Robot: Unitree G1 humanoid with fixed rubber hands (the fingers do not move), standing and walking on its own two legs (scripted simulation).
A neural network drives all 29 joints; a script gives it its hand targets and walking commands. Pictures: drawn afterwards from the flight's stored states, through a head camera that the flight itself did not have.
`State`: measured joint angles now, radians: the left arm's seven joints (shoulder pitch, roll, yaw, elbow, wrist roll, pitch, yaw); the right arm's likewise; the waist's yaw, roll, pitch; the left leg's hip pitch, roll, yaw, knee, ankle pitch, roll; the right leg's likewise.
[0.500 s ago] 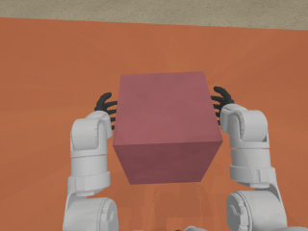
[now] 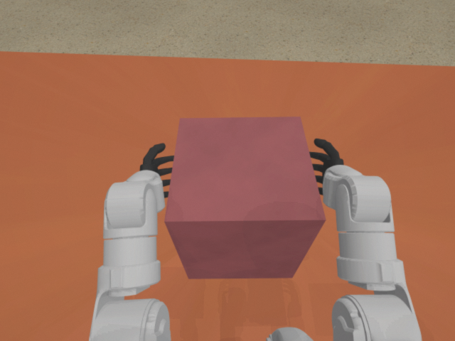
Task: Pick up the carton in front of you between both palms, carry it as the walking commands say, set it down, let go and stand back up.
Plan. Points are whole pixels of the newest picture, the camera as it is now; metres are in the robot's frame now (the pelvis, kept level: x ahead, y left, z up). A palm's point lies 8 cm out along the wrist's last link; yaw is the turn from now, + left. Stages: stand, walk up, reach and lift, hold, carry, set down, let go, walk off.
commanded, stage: carry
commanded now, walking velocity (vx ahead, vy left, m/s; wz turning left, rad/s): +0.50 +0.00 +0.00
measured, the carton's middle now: (240, 204) +0.36 -0.01 +0.01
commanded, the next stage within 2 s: none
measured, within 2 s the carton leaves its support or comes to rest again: neither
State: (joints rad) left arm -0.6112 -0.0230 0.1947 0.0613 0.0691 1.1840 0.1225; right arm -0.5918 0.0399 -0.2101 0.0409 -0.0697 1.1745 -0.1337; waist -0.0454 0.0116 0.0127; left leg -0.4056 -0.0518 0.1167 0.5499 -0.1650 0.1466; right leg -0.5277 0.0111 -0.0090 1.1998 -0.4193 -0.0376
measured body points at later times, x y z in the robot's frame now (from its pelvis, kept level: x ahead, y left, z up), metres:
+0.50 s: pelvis +0.31 -0.04 -0.03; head +0.35 -0.05 +0.42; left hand +0.65 +0.14 +0.04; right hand +0.68 -0.16 +0.04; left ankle +0.24 +0.08 -0.67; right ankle +0.34 -0.08 -0.76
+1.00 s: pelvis +0.61 +0.01 -0.05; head +0.64 +0.02 +0.39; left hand +0.98 +0.15 +0.04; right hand +0.96 -0.15 +0.04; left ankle +0.64 +0.05 -0.78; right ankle +0.53 -0.11 -0.69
